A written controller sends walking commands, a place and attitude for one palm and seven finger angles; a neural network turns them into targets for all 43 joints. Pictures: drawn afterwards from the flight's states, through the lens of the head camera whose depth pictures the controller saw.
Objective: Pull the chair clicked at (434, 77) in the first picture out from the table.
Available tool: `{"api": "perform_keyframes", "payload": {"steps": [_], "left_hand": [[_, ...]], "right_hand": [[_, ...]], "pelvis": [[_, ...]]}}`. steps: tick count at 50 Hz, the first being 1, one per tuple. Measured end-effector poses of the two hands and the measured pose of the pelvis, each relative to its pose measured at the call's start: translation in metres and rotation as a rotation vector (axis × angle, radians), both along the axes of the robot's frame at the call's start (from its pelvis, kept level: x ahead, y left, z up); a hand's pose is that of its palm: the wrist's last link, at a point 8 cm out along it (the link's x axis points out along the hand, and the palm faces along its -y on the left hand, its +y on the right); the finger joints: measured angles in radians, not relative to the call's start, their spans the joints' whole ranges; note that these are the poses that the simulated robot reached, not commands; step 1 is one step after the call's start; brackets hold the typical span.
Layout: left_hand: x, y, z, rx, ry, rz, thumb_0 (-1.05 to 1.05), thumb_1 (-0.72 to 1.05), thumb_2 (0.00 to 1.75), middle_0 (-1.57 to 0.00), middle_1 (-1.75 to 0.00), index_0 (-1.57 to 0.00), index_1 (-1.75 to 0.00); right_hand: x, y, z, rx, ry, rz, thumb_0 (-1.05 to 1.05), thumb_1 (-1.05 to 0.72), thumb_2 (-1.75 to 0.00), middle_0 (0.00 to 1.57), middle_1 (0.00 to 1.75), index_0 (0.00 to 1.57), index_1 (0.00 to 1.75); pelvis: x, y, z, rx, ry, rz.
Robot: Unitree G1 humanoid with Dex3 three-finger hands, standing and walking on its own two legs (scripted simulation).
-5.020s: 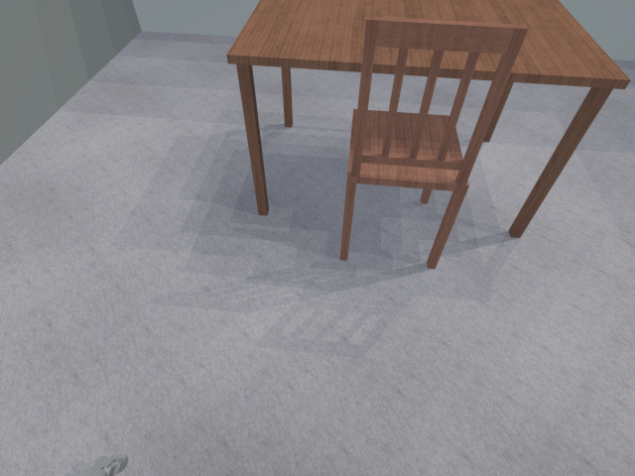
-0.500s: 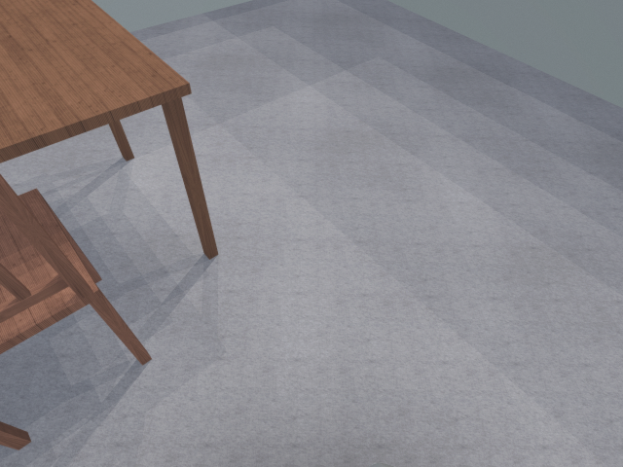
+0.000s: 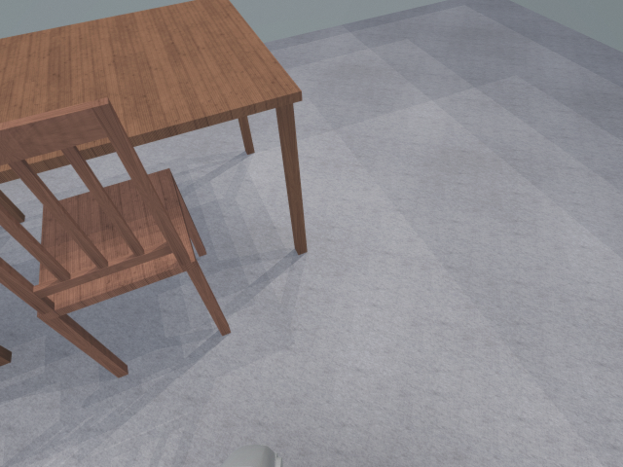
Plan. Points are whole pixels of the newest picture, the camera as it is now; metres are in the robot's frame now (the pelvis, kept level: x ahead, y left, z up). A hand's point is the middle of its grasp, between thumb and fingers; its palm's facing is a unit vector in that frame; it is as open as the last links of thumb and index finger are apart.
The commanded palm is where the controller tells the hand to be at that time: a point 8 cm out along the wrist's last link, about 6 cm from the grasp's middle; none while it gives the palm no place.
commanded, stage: turn to face it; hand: left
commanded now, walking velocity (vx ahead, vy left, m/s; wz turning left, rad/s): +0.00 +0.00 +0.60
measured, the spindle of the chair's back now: (65, 220) +0.55 +0.55 -0.08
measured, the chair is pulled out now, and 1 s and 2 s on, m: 0.00 0.00 0.00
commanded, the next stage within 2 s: take the last steps up to it in 0.66 s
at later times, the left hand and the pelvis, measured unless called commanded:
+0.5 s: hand out of the picture +0.03 +0.26 -0.16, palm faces +0.27 -0.92 -0.29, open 7.4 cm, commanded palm none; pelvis +0.00 +0.02 +0.00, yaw +14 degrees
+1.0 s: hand out of the picture -0.09 +0.19 -0.16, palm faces +0.48 -0.84 -0.24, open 7.3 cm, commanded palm none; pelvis +0.00 +0.02 +0.01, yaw +25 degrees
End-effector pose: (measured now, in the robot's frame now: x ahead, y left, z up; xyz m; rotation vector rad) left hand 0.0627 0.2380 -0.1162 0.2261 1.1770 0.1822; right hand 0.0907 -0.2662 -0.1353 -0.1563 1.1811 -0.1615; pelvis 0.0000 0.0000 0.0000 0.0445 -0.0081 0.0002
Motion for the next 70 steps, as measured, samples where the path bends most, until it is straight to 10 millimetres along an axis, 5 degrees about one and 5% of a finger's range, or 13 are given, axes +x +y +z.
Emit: {"api": "perform_keyframes", "payload": {"steps": [5,10,19,29,36,45,53,56,62,70], "left_hand": [[-0.032,0.013,-0.013,-0.030,0.040,0.083,0.01,0.90,0.90,-0.21,-0.30,-0.21,-0.30],[-0.068,0.046,-0.039,-0.047,0.096,0.187,0.01,0.90,0.90,-0.21,-0.30,-0.21,-0.30],[-0.074,0.074,-0.020,-0.005,0.086,0.259,0.01,0.91,0.90,-0.20,-0.30,-0.20,-0.30],[-0.045,0.040,-0.004,0.045,-0.037,0.267,0.01,0.91,0.90,-0.20,-0.30,-0.20,-0.30],[-0.064,0.003,0.008,0.018,-0.039,0.321,0.01,0.91,0.90,-0.20,-0.30,-0.20,-0.30],[-0.120,-0.008,0.000,-0.023,0.027,0.443,0.01,0.92,0.90,-0.21,-0.30,-0.21,-0.30],[-0.208,-0.001,-0.024,-0.108,0.210,0.572,0.01,0.91,0.90,-0.21,-0.30,-0.20,-0.30],[-0.225,0.007,-0.035,-0.143,0.290,0.578,0.01,0.91,0.90,-0.20,-0.30,-0.20,-0.30],[-0.186,0.038,-0.029,-0.161,0.253,0.543,0.01,0.91,0.90,-0.20,-0.30,-0.20,-0.30],[-0.069,0.082,-0.027,-0.133,0.095,0.479,0.01,0.91,0.90,-0.20,-0.30,-0.20,-0.30]], "right_hand": [[0.033,0.021,0.007,-0.019,-0.016,0.108,0.01,-0.91,-0.90,0.19,0.30,0.19,0.30],[0.064,0.054,0.008,-0.055,-0.084,0.214,0.01,-0.91,-0.90,0.20,0.30,0.19,0.30],[0.050,0.080,0.012,-0.040,-0.029,0.262,0.01,-0.91,-0.90,0.20,0.30,0.20,0.30],[0.028,0.057,-0.023,0.037,0.072,0.262,0.01,-0.90,-0.90,0.20,0.30,0.20,0.30],[0.030,0.040,-0.020,0.039,0.122,0.296,0.01,-0.91,-0.90,0.20,0.30,0.19,0.30],[0.047,0.050,-0.006,-0.002,0.138,0.402,0.01,-0.91,-0.90,0.20,0.30,0.19,0.30],[0.087,0.113,0.009,-0.022,0.014,0.520,0.01,-0.91,-0.90,0.20,0.30,0.19,0.30],[0.089,0.134,0.009,-0.030,-0.034,0.517,0.01,-0.91,-0.90,0.20,0.30,0.19,0.30],[0.057,0.147,0.009,-0.038,0.067,0.459,0.00,-0.93,-0.90,0.20,0.30,0.20,0.30],[0.015,0.146,-0.003,-0.030,0.298,0.373,0.01,-0.92,-0.90,0.20,0.30,0.20,0.30]], "pelvis": [[-0.003,0.009,-0.002,-0.008,0.007,0.063],[-0.003,0.029,-0.019,-0.036,0.016,0.130],[-0.005,0.035,-0.004,-0.047,0.013,0.199],[0.001,0.006,-0.012,-0.022,0.008,0.271],[0.001,-0.007,0.000,-0.006,-0.007,0.337],[0.000,-0.003,0.006,-0.007,-0.002,0.403],[0.000,0.034,0.000,-0.045,0.001,0.437],[0.003,0.051,-0.007,-0.049,-0.007,0.433],[0.022,0.077,0.003,-0.041,-0.012,0.438],[0.068,0.100,0.000,-0.025,-0.009,0.441]]}}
